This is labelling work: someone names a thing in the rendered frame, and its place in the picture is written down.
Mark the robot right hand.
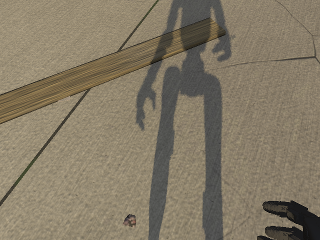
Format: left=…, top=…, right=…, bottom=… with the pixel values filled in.
left=257, top=200, right=320, bottom=240

